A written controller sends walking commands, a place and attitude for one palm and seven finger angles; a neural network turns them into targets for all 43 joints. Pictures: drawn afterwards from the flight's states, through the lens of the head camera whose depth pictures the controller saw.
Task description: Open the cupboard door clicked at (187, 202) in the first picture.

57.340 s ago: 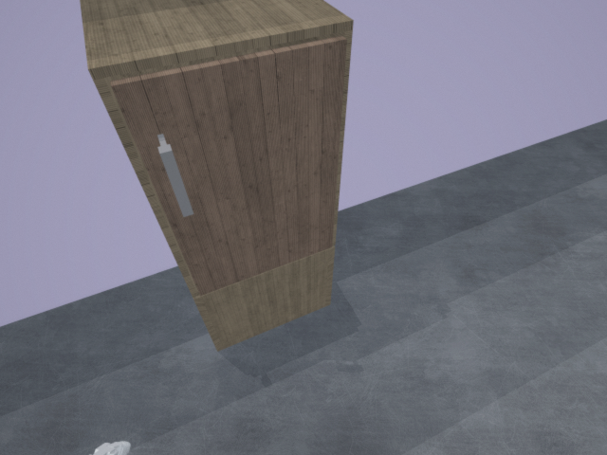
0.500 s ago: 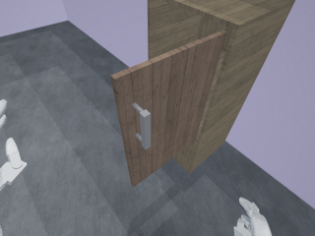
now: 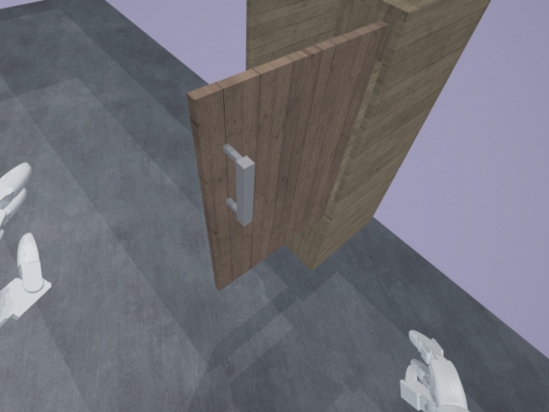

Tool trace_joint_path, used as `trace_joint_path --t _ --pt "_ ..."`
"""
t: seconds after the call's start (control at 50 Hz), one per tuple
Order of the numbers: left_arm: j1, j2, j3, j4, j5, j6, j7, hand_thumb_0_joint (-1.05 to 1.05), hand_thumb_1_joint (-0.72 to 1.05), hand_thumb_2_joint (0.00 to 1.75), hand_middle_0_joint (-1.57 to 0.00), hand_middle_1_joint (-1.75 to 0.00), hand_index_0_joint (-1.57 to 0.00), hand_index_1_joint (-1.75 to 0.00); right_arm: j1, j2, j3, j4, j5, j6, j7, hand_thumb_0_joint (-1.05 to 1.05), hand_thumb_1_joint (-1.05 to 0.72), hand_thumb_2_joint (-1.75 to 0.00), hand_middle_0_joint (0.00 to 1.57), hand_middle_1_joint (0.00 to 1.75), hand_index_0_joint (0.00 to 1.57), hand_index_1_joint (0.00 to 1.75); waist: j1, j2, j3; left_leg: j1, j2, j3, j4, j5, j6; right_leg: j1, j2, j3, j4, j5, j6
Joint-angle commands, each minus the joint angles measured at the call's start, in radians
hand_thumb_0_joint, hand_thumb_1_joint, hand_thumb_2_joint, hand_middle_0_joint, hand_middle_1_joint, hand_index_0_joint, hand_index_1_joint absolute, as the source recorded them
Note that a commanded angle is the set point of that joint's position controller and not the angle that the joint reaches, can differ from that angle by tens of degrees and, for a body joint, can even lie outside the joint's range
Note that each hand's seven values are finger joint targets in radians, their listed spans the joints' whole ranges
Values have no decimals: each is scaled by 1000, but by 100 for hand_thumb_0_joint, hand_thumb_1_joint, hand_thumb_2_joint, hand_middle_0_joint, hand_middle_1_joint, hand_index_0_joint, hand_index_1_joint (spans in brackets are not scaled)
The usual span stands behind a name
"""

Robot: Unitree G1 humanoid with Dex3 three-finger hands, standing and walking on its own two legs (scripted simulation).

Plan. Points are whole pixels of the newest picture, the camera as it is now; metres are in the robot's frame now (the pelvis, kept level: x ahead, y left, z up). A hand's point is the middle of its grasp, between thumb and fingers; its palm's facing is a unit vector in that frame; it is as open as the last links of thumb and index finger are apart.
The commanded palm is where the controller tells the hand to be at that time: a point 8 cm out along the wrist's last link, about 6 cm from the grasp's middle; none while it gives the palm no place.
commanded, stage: step back with the hand held close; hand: left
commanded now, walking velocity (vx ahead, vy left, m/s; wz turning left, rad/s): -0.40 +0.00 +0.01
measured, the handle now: (237, 186) +0.45 +0.09 +0.05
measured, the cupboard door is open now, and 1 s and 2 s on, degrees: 88 88 88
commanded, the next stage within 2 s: stop stepping back and stand still in 0.12 s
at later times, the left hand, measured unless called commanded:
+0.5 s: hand out of the picture +0.07 +0.21 +0.17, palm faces +0.36 -0.80 -0.48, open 7.4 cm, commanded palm +0.02 +0.25 +0.18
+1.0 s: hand out of the picture +0.02 +0.24 +0.17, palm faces +0.41 -0.78 -0.47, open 7.4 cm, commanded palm -0.03 +0.28 +0.18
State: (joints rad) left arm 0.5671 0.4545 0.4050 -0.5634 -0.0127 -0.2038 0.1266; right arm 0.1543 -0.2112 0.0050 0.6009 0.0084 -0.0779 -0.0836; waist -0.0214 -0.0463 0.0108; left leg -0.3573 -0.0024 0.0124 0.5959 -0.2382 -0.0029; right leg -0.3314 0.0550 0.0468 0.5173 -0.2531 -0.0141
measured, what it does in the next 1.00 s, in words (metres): walks backwards: right foot, then left foot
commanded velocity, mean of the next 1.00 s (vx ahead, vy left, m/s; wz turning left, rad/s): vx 0.03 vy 0.05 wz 0.00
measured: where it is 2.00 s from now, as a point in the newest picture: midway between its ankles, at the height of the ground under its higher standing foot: outside the picture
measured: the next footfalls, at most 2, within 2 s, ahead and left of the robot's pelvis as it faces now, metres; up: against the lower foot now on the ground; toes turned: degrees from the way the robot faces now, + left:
right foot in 0.38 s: -0.14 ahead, -0.12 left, +0.00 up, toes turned -4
left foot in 0.70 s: -0.12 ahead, +0.09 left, +0.00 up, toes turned +4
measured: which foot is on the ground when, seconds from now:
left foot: down 0.00-0.38, up 0.40-0.68, down 0.70-1.00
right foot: down 0.00-0.02, up 0.04-0.36, down 0.38-1.00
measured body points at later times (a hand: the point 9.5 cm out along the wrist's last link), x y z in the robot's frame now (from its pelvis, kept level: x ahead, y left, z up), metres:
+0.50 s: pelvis -0.13 -0.04 +0.01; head -0.12 -0.03 +0.46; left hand +0.04 +0.25 +0.20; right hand +0.01 -0.28 -0.08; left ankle -0.10 +0.09 -0.67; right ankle -0.18 -0.12 -0.73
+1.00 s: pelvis -0.18 -0.02 +0.00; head -0.19 -0.02 +0.45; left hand -0.01 +0.28 +0.20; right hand -0.01 -0.24 -0.08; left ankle -0.16 +0.09 -0.73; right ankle -0.18 -0.12 -0.73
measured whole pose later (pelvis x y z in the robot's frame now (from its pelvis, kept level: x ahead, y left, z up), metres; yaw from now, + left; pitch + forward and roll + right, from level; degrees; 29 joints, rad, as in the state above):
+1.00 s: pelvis -0.18 -0.02 +0.00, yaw -1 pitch -1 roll -1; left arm 0.55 0.41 0.41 -0.46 -0.03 -0.23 0.14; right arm 0.21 -0.18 0.03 0.63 0.00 -0.13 -0.06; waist 0.00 0.01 -0.01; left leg -0.26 0.04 0.08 0.53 -0.26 0.01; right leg -0.22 0.00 -0.07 0.51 -0.27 -0.02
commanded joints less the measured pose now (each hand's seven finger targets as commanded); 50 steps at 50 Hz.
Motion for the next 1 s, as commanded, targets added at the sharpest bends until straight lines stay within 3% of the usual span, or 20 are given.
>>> trace_joint_path --t 0.0,0.04,0.14,0.24,0.28,0.32,0.34,0.36,0.38,0.4,0.42,0.44,0.5,0.62,0.66,0.72,0.76,0.86,0.9,0.98 --pt "17 223 217 -259 -20 -70 37 0 90 90 -20 -30 -20 -30 -51 -111 -64 -148 -10 -53 -11 0 -90 -90 20 30 20 30 40 286 -313 305 263 -192 -178 1041 72 51 -33 -4 204 52 28" --pt "105 181 203 -210 -32 -71 25 0 90 90 -20 -30 -20 -30 -47 -111 -70 -137 -22 -86 9 0 -90 -90 20 30 20 30 51 351 -313 347 315 -203 -162 1146 117 -41 -11 -3 307 -226 18" --pt "26 119 124 -253 -33 -32 25 0 90 90 -20 -30 -20 -30 -33 -125 -76 -117 -16 -108 27 0 -90 -90 20 30 20 30 21 217 -211 362 288 -137 -220 943 115 -91 -13 -49 325 -147 38" --pt "25 140 135 -186 -41 18 37 0 90 90 -20 -30 -20 -30 -38 -126 -62 -122 -22 -106 12 0 -90 -90 20 30 20 30 15 244 -143 163 258 -124 -384 213 130 28 -21 -74 260 -212 44" --pt "27 139 130 -186 -44 30 50 0 90 90 -20 -30 -20 -30 -53 -118 -47 -138 -13 -98 10 0 -90 -90 20 30 20 30 17 273 -126 42 207 -95 -468 -198 94 164 -7 -133 109 -221 28" --pt "13 164 142 -208 -36 25 55 0 90 90 -20 -30 -20 -30 -67 -111 -41 -152 -14 -84 5 0 -90 -90 20 30 20 30 21 221 -113 -47 114 -27 -378 -329 38 288 -17 -149 -136 -170 1" --pt "8 206 167 -223 -31 24 55 0 90 90 -20 -30 -20 -30 -64 -98 -42 -154 -15 -73 5 0 -90 -90 20 30 20 30 14 87 -118 1 33 30 -189 -280 1 202 -117 -31 -280 -200 -34" --pt "-5 218 157 -239 -34 16 51 0 90 90 -20 -30 -20 -30 -77 -80 -32 -152 -17 -62 9 0 -90 -90 20 30 20 30 27 -115 -90 19 -25 13 138 -173 -21 14 -333 281 -440 -344 -113" --pt "-47 248 180 -268 -32 4 54 0 90 90 -20 -30 -20 -30 -84 -99 -28 -136 -25 -67 5 0 -90 -90 20 30 20 30 43 -137 -25 -101 -17 -38 366 -144 -18 -69 -450 385 -455 -230 -172" --pt "-98 283 209 -270 -24 -19 59 0 90 90 -20 -30 -20 -30 -63 -103 -21 -116 -39 -78 11 0 -90 -90 20 30 20 30 18 -126 -25 -187 19 -48 461 -130 -25 -45 -490 371 -420 -111 -197" --pt "-76 174 149 -150 -32 -15 44 0 90 90 -20 -30 -20 -30 -2 -92 -34 -74 -18 -78 11 0 -90 -90 20 30 20 30 -4 -99 -99 -164 15 -51 501 -50 -26 35 -379 198 -340 -85 -114" --pt "-96 181 138 -159 -31 -13 38 0 90 90 -20 -30 -20 -30 -17 -106 -40 -88 -9 -76 13 0 -90 -90 20 30 20 30 -10 -89 -116 -179 20 -33 467 -14 -32 80 -333 166 -308 -42 -74" --pt "-60 150 126 -48 -14 -43 45 0 90 90 -20 -30 -20 -30 -32 -108 -38 -76 -14 -85 -6 0 -90 -90 20 30 20 30 1 25 -41 -158 39 16 264 -25 -8 134 -331 117 -268 148 -98" --pt "-38 142 136 -46 -12 -59 53 0 90 90 -20 -30 -20 -30 -1 -118 -53 -89 -13 -100 -6 0 -90 -90 20 30 20 30 24 -107 -56 7 16 88 -117 -54 42 226 -304 113 -189 217 -76" --pt "-19 144 141 -91 -17 -66 53 0 90 90 -20 -30 -20 -30 4 -128 -59 -105 -12 -99 -6 0 -90 -90 20 30 20 30 16 -2 -85 116 38 51 -222 60 53 219 -239 68 -86 291 -33" --pt "-9 168 161 -177 -14 -83 53 0 90 90 -20 -30 -20 -30 11 -158 -71 -129 -3 -103 2 0 -90 -90 20 30 20 30 29 164 -167 242 170 -103 -165 402 95 134 -109 -33 52 220 27" --pt "0 162 154 -185 -8 -81 51 0 90 90 -20 -30 -20 -30 8 -133 -54 -118 -12 -108 3 0 -90 -90 20 30 20 30 16 238 -136 208 155 -71 -166 463 79 121 -95 -79 69 178 12" --pt "-30 143 149 -89 -17 -80 45 0 90 90 -20 -30 -20 -30 -2 -130 -50 -114 -2 -110 5 0 -90 -90 20 30 20 30 8 64 -64 74 103 -28 -140 189 39 168 -132 16 -69 243 -5" --pt "-45 123 134 -44 -23 -76 40 0 90 90 -20 -30 -20 -30 1 -124 -45 -111 -4 -102 10 0 -90 -90 20 30 20 30 2 23 -36 85 68 -15 -118 63 25 100 -165 70 -146 134 -24" --pt "-81 112 116 -29 -21 -68 32 0 90 90 -20 -30 -20 -30 -18 -115 -36 -114 -11 -93 6 0 -90 -90 20 30 20 30 6 40 -4 123 71 -27 -171 -44 28 18 -152 68 -207 -62 -19"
